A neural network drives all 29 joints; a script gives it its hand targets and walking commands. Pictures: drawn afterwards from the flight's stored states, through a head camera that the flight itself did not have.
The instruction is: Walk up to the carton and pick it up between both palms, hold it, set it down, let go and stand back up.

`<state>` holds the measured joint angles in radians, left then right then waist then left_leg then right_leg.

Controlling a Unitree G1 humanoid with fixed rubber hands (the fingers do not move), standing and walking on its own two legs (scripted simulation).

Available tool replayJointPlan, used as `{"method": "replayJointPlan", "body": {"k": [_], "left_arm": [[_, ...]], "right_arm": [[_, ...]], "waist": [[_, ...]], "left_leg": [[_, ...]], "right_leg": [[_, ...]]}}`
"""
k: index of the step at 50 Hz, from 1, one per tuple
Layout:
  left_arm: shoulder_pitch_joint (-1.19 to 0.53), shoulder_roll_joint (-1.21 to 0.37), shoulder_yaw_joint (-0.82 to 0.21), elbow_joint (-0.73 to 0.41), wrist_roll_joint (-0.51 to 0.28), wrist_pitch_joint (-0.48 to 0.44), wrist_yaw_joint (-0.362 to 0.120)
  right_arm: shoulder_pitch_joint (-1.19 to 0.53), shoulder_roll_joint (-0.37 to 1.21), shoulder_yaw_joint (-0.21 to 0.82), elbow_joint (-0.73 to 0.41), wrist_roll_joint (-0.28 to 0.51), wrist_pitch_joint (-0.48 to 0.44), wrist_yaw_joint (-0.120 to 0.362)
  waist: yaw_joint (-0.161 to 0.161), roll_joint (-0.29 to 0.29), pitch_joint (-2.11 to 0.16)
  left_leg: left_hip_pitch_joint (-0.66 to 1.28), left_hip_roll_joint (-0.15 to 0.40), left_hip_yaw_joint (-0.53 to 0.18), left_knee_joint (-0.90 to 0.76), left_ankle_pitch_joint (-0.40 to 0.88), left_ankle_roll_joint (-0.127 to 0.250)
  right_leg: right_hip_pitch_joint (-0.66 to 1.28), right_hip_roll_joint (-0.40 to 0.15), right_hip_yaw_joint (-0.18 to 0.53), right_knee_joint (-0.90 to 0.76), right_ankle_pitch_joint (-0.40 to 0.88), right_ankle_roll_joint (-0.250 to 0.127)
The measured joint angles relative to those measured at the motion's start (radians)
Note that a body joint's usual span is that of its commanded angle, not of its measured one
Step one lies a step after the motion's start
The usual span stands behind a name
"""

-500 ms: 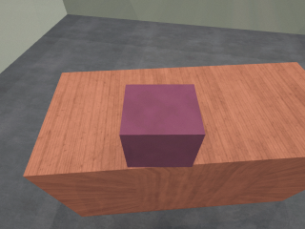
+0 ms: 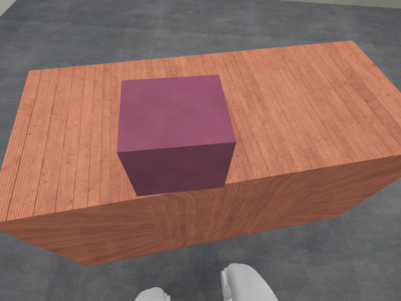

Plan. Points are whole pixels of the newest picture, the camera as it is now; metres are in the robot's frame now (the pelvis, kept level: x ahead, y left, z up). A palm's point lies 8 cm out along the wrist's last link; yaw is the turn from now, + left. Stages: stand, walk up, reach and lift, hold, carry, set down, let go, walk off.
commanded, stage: walk up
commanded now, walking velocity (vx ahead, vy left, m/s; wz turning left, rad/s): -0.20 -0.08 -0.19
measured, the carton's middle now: (176, 137) +0.45 +0.05 +0.00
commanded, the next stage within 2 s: none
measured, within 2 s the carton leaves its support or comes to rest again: neither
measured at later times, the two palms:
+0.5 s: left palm out of the picture -0.03 +0.19 -0.10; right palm out of the picture -0.03 -0.29 -0.14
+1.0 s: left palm out of the picture -0.07 +0.20 -0.13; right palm out of the picture -0.07 -0.22 -0.13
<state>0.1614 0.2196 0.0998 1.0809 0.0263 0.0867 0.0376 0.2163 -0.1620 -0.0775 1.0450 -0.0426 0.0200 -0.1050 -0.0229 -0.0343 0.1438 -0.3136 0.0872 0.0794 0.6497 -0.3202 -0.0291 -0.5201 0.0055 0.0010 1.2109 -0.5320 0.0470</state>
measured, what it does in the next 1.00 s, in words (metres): steps on the spot: right foot, then left foot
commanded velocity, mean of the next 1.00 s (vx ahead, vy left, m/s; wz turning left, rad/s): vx -0.03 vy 0.05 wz -0.10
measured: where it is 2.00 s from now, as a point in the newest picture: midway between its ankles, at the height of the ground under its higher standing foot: outside the picture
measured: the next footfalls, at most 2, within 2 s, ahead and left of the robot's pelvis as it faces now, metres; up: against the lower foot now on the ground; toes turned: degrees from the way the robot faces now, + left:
right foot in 0.12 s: +0.01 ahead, -0.18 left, +0.00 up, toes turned -4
left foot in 0.60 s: -0.05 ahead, +0.12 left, +0.00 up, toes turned -3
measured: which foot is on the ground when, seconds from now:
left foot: down 0.00-0.12, up 0.14-0.58, down 0.60-1.00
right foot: up 0.00-0.10, down 0.12-0.64, up 0.66-0.84, down 0.86-1.00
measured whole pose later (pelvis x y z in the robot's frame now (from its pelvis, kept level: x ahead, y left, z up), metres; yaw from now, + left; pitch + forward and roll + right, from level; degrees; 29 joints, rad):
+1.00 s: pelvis -0.07 +0.00 +0.02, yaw -4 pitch -3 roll +0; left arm 0.28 0.12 0.02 1.14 0.02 -0.01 0.03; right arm 0.23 -0.14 -0.01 1.12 0.00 -0.01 -0.03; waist 0.01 -0.01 0.03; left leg -0.10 0.02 0.02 0.42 -0.28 -0.02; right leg -0.15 -0.01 0.00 0.43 -0.23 0.01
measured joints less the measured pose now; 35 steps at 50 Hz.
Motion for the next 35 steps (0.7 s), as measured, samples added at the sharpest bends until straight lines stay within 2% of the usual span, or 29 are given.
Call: {"method": "replayJointPlan", "body": {"k": [2, 5, 6, 7, 8, 10, 12, 15, 17, 20, 26, 28, 30, 32, 34, 35], "left_arm": [[-0.034, 0.015, 0.005, -0.038, 0.000, 0.001, -0.001], [-0.062, 0.021, 0.002, -0.084, -0.005, -0.009, -0.003], [-0.067, 0.017, 0.001, -0.092, -0.005, -0.019, -0.005], [-0.075, 0.000, -0.002, -0.095, -0.002, -0.029, -0.006], [-0.077, -0.014, -0.009, -0.101, 0.000, -0.037, -0.010], [-0.067, -0.040, -0.023, -0.117, 0.009, -0.050, -0.016], [-0.046, -0.069, -0.038, -0.130, 0.016, -0.049, -0.017], [-0.015, -0.094, -0.053, -0.131, 0.006, -0.053, -0.019], [0.001, -0.103, -0.057, -0.120, -0.002, -0.066, -0.015], [0.031, -0.106, -0.057, -0.099, -0.006, -0.089, -0.008], [0.089, -0.089, -0.047, -0.060, 0.013, -0.092, -0.005], [0.103, -0.079, -0.042, -0.050, 0.017, -0.082, -0.008], [0.119, -0.068, -0.039, -0.035, 0.013, -0.071, -0.011], [0.129, -0.040, -0.035, -0.007, 0.004, -0.056, -0.011], [0.146, -0.026, -0.032, 0.014, -0.006, -0.036, -0.012], [0.149, -0.019, -0.031, 0.019, -0.009, -0.031, -0.016]], "right_arm": [[-0.016, -0.018, -0.011, -0.004, -0.006, 0.008, 0.003], [-0.045, -0.039, -0.027, -0.018, -0.011, 0.011, 0.013], [-0.053, -0.049, -0.030, -0.025, -0.008, 0.013, 0.019], [-0.066, -0.065, -0.031, -0.032, -0.001, 0.019, 0.024], [-0.072, -0.073, -0.032, -0.040, 0.005, 0.029, 0.026], [-0.073, -0.080, -0.032, -0.044, 0.014, 0.055, 0.032], [-0.074, -0.089, -0.029, -0.038, 0.018, 0.068, 0.050], [-0.061, -0.088, -0.021, -0.029, 0.003, 0.064, 0.080], [-0.044, -0.086, -0.019, -0.022, -0.005, 0.061, 0.093], [-0.025, -0.086, -0.020, -0.007, -0.005, 0.062, 0.101], [-0.034, -0.082, -0.007, -0.001, 0.015, 0.063, 0.097], [-0.047, -0.078, 0.002, -0.008, 0.026, 0.056, 0.092], [-0.057, -0.070, 0.015, -0.021, 0.037, 0.033, 0.087], [-0.064, -0.031, 0.027, -0.023, 0.035, 0.005, 0.085], [-0.033, -0.003, 0.046, -0.028, 0.028, -0.013, 0.086], [-0.018, 0.010, 0.053, -0.024, 0.025, -0.017, 0.085]], "waist": [[0.010, 0.003, 0.000], [0.019, 0.020, -0.002], [0.019, 0.036, -0.003], [0.007, 0.073, 0.011], [-0.004, 0.088, 0.016], [0.008, 0.081, 0.005], [0.015, 0.088, -0.015], [0.019, 0.097, -0.052], [0.022, 0.104, -0.069], [0.034, 0.107, -0.083], [0.066, 0.088, -0.083], [0.076, 0.075, -0.077], [0.074, 0.067, -0.074], [0.075, 0.003, -0.062], [0.053, -0.015, -0.092], [0.048, -0.022, -0.103]], "left_leg": [[-0.025, 0.014, 0.008, 0.021, 0.002, -0.014], [-0.068, 0.041, 0.016, 0.072, -0.005, -0.041], [-0.090, 0.056, 0.010, 0.106, -0.014, -0.049], [-0.114, 0.067, -0.020, 0.160, -0.073, -0.033], [-0.140, 0.045, -0.050, 0.234, -0.164, -0.023], [-0.183, -0.037, -0.085, 0.408, -0.247, -0.009], [-0.216, -0.094, -0.107, 0.557, -0.195, 0.000], [-0.206, -0.123, -0.112, 0.606, -0.064, -0.003], [-0.177, -0.129, -0.119, 0.587, -0.016, -0.014], [-0.124, -0.126, -0.129, 0.513, -0.016, -0.031], [-0.006, -0.081, -0.113, 0.179, -0.117, -0.052], [0.040, -0.069, -0.100, 0.034, -0.119, -0.044], [0.105, -0.056, -0.091, -0.152, -0.010, -0.023], [0.133, -0.078, -0.062, -0.182, 0.051, 0.010], [0.135, -0.071, -0.072, -0.183, 0.038, 0.014], [0.145, -0.069, -0.077, -0.196, 0.038, 0.014]], "right_leg": [[0.027, -0.031, 0.004, -0.099, 0.018, 0.006], [0.130, -0.071, 0.003, -0.374, 0.084, -0.002], [0.161, -0.068, -0.002, -0.455, 0.145, -0.008], [0.162, -0.049, -0.023, -0.448, 0.155, -0.018], [0.154, -0.047, -0.034, -0.430, 0.146, -0.027], [0.139, -0.061, -0.019, -0.430, 0.143, -0.038], [0.143, -0.066, -0.013, -0.486, 0.182, -0.037], [0.160, -0.063, -0.011, -0.586, 0.244, -0.042], [0.179, -0.063, -0.016, -0.645, 0.278, -0.045], [0.204, -0.069, -0.018, -0.712, 0.317, -0.042], [0.208, -0.080, -0.006, -0.764, 0.366, -0.021], [0.196, -0.080, 0.001, -0.755, 0.373, -0.010], [0.176, -0.069, 0.005, -0.724, 0.368, 0.002], [0.162, -0.079, 0.040, -0.670, 0.299, -0.008], [0.158, -0.056, 0.048, -0.615, 0.174, -0.028], [0.159, -0.046, 0.053, -0.582, 0.152, -0.038]]}}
